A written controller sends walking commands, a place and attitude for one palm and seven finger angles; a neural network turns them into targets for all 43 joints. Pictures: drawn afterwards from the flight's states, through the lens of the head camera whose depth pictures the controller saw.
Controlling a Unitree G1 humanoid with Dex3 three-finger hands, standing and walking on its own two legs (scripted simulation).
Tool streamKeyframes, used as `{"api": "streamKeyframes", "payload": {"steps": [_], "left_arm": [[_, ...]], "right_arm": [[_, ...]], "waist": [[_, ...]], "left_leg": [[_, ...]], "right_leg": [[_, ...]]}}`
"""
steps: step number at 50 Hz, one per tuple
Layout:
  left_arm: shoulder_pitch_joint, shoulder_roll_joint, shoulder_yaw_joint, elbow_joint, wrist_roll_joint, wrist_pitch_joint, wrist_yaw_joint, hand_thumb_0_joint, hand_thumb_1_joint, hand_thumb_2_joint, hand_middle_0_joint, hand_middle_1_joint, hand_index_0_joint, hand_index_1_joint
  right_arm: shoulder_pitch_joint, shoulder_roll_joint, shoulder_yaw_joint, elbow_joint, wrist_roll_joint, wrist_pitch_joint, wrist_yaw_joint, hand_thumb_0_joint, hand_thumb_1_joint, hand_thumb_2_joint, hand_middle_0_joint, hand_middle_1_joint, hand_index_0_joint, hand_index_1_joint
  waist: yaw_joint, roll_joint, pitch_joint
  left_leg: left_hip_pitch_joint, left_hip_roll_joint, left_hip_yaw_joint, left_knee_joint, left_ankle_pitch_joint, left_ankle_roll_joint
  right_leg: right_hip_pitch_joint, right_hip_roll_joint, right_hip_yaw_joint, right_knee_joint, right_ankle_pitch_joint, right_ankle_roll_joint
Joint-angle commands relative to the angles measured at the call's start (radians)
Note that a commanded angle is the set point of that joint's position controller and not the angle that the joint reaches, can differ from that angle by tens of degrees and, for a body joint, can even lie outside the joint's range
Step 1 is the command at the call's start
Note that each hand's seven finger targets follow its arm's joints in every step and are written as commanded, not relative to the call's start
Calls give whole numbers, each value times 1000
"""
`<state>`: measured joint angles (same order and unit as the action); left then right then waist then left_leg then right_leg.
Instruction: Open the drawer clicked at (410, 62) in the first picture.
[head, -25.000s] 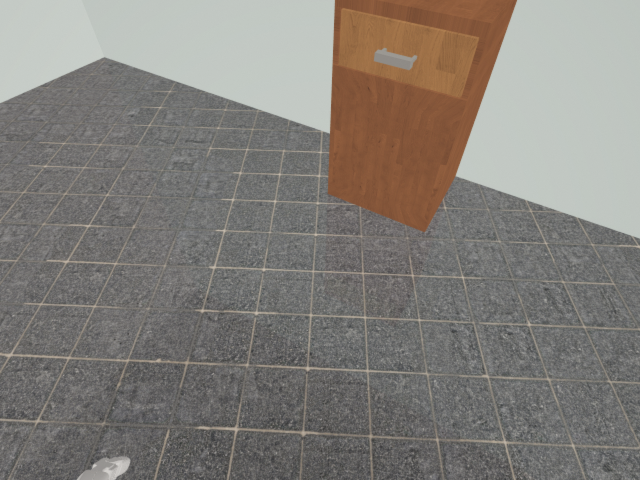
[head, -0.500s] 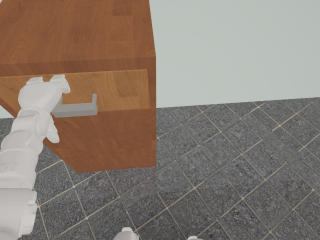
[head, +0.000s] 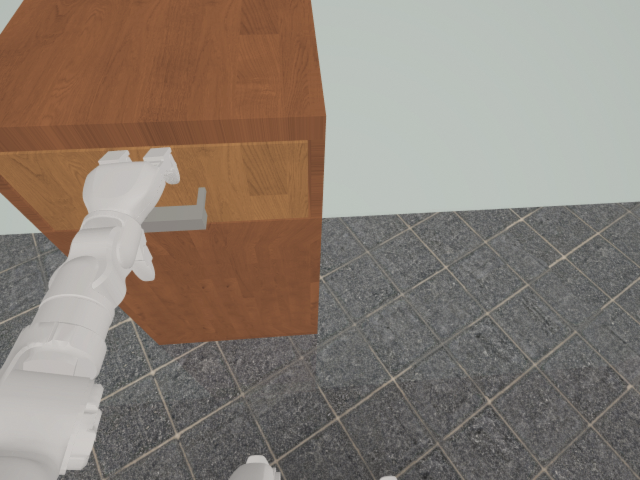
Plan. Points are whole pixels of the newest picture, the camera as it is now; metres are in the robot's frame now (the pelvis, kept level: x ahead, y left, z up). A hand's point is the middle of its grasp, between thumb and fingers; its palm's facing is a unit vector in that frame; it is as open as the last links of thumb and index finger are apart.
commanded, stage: re-aim the fingers above the handle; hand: left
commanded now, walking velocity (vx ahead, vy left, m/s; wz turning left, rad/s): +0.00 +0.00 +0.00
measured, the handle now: (166, 207) +0.50 +0.24 -0.02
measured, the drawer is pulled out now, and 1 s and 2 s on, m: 0.00 0.00 0.00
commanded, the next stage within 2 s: lower the fingers behind the handle in 0.94 s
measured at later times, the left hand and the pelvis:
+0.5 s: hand (155, 214) +0.45 +0.22 +0.04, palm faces -0.05 -0.03 -1.00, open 13.8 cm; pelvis +0.01 -0.02 +0.00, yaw +1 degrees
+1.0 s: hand (146, 210) +0.46 +0.24 +0.04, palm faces -0.05 -0.03 -1.00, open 13.8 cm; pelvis +0.01 -0.02 +0.00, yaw +0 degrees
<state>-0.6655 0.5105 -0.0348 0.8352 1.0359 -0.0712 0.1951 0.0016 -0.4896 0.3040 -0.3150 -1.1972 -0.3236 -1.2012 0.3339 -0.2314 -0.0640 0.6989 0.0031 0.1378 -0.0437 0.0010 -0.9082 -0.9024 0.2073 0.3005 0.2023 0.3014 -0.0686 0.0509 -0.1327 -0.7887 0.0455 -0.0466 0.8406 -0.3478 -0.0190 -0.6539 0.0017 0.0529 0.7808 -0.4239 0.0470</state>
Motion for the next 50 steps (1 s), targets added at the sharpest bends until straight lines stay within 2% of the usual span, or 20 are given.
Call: {"api": "streamKeyframes", "payload": {"steps": [1,5,6,7,10,15,18,19,21,22,26,29,30,33,34,35,40,44,46,50], "left_arm": [[-481,305,138,-194,31,10,88,0,-500,300,-300,-1200,-300,-1200],[-420,343,180,-138,27,56,114,0,-500,300,-300,-1200,-300,-1200],[-420,341,172,-145,29,62,112,0,-500,300,-300,-1200,-300,-1200],[-379,322,158,-115,27,74,102,0,-500,300,-300,-1200,-300,-1200],[-398,256,98,-123,18,73,62,0,-500,300,-300,-1200,-300,-1200],[-402,214,63,-186,-7,5,11,0,-500,300,-300,-1200,-300,-1200],[-397,235,89,-210,2,-31,27,0,-500,300,-300,-1200,-300,-1200],[-401,223,83,-205,1,-33,39,0,-500,300,-300,-1200,-300,-1200],[-411,269,123,-206,15,-33,68,0,-500,300,-300,-1200,-300,-1200],[-402,265,122,-175,16,-21,81,0,-500,300,-300,-1200,-300,-1200],[-419,351,179,-163,29,21,113,0,-500,300,-300,-1200,-300,-1200],[-388,315,143,-123,19,52,91,0,-500,300,-300,-1200,-300,-1200],[-396,328,151,-120,15,53,77,0,-500,300,-300,-1200,-300,-1200],[-397,313,126,-130,13,33,40,0,-500,300,-300,-1200,-300,-1200],[-385,300,118,-136,10,22,29,0,-500,300,-300,-1200,-300,-1200],[-397,255,83,-147,0,9,15,0,-500,300,-300,-1200,-300,-1200],[-359,284,134,-190,-6,-45,20,0,-500,300,-300,-1200,-300,-1200],[-365,313,162,-168,13,-30,68,0,-500,300,-300,-1200,-300,-1200],[-395,336,177,-203,25,-22,87,0,-500,300,-300,-1200,-300,-1200],[-379,283,139,-206,15,12,85,0,-500,300,-300,-1200,-300,-1200]], "right_arm": [[82,-169,-51,-71,-1,-15,-16,0,-900,-900,200,300,200,300],[63,-173,-43,-72,-5,-9,-12,0,-900,-900,200,300,200,300],[62,-170,-43,-78,-2,-8,-12,0,-900,-900,200,300,200,300],[60,-170,-44,-81,-2,-6,-11,0,-900,-900,200,300,200,300],[63,-168,-48,-93,4,-10,-15,0,-900,-900,200,300,200,300],[69,-164,-57,-91,4,-17,-31,0,-900,-900,200,300,200,300],[65,-162,-60,-83,5,-18,-33,0,-900,-900,200,300,200,300],[69,-161,-61,-79,3,-20,-30,0,-900,-900,200,300,200,300],[67,-162,-61,-77,4,-18,-29,0,-900,-900,200,300,200,300],[65,-162,-59,-76,4,-19,-26,0,-900,-900,200,300,200,300],[61,-169,-53,-74,4,-14,-23,0,-900,-900,200,300,200,300],[57,-170,-54,-79,5,-13,-22,0,-900,-900,200,300,200,300],[61,-174,-51,-80,6,-12,-24,0,-900,-900,200,300,200,300],[63,-174,-53,-81,9,-13,-33,0,-900,-900,200,300,200,300],[65,-173,-55,-84,6,-14,-34,0,-900,-900,200,300,200,300],[70,-170,-56,-83,6,-14,-34,0,-900,-900,200,300,200,300],[75,-169,-63,-76,1,-14,-31,0,-900,-900,200,300,200,300],[71,-171,-61,-72,1,-8,-20,0,-900,-900,200,300,200,300],[70,-170,-63,-74,1,-5,-18,0,-900,-900,200,300,200,300],[65,-167,-64,-81,0,-8,-12,0,-900,-900,200,300,200,300]], "waist": [[-6,80,-375],[16,48,-398],[18,61,-425],[18,47,-403],[-9,7,-379],[-29,-20,-358],[-19,13,-347],[-20,14,-340],[-10,32,-365],[-11,32,-336],[11,40,-412],[1,24,-412],[-4,-7,-415],[-15,-14,-395],[-14,9,-389],[-31,-9,-379],[-9,29,-388],[0,32,-373],[3,49,-432],[0,64,-426]], "left_leg": [[419,-53,58,-84,308,50],[380,-56,71,-79,329,51],[388,-57,79,-79,332,52],[377,-57,83,-79,332,51],[383,-54,87,-82,334,56],[412,-58,88,-78,333,65],[406,-62,85,-74,326,61],[399,-64,84,-70,330,61],[395,-65,85,-66,332,59],[374,-66,85,-64,317,58],[359,-70,92,-60,339,58],[352,-69,106,-54,348,61],[344,-69,102,-55,349,62],[352,-68,107,-58,344,67],[361,-67,105,-58,351,64],[375,-66,98,-59,362,65],[393,-65,95,-48,408,60],[355,-65,92,-51,377,56],[384,-64,92,-47,405,56],[414,-60,90,-50,427,54]], "right_leg": [[-11,79,-111,-84,263,-80],[62,74,-108,-69,311,-81],[75,73,-102,-72,329,-76],[81,73,-106,-73,338,-78],[87,72,-103,-92,359,-73],[81,68,-90,-112,376,-67],[55,70,-89,-104,364,-69],[55,69,-92,-97,366,-72],[53,69,-88,-90,364,-71],[48,69,-92,-87,353,-74],[100,67,-84,-71,396,-71],[129,64,-80,-78,446,-65],[142,64,-80,-79,450,-65],[132,62,-72,-94,472,-58],[125,63,-77,-90,465,-62],[117,64,-80,-94,466,-64],[103,66,-83,-77,480,-71],[85,68,-90,-64,438,-73],[91,71,-87,-58,452,-71],[88,73,-96,-61,444,-77]]}}
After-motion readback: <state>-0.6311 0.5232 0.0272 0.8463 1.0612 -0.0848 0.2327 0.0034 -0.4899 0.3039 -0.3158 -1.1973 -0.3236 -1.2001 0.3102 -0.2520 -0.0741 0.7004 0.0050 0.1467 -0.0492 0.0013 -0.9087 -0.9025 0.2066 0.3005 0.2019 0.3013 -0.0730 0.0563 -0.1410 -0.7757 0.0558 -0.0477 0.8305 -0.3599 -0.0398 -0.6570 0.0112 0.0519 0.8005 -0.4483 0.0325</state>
